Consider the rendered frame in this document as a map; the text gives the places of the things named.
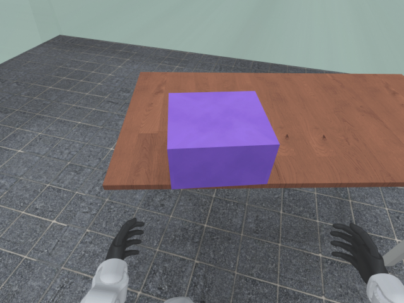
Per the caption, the table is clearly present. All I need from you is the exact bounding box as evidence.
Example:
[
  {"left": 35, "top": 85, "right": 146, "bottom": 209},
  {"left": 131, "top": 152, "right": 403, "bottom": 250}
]
[{"left": 103, "top": 72, "right": 404, "bottom": 266}]

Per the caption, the carton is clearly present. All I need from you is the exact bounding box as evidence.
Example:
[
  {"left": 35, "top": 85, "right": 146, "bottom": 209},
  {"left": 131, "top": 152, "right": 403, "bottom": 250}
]
[{"left": 167, "top": 91, "right": 280, "bottom": 189}]

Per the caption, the robot right hand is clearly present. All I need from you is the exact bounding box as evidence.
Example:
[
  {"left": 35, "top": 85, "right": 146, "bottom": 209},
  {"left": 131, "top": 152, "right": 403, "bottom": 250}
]
[{"left": 330, "top": 223, "right": 389, "bottom": 284}]

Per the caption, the robot left hand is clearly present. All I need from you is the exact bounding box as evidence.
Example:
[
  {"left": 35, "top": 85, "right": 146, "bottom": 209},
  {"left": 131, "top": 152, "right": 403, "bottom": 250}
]
[{"left": 105, "top": 218, "right": 145, "bottom": 261}]

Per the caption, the right robot forearm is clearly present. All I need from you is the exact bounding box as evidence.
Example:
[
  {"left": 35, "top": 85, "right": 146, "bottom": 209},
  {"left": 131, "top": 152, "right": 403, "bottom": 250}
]
[{"left": 366, "top": 273, "right": 404, "bottom": 303}]

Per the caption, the left robot forearm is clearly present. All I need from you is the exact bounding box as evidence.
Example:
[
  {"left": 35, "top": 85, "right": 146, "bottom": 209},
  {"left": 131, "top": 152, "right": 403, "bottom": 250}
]
[{"left": 80, "top": 258, "right": 129, "bottom": 303}]

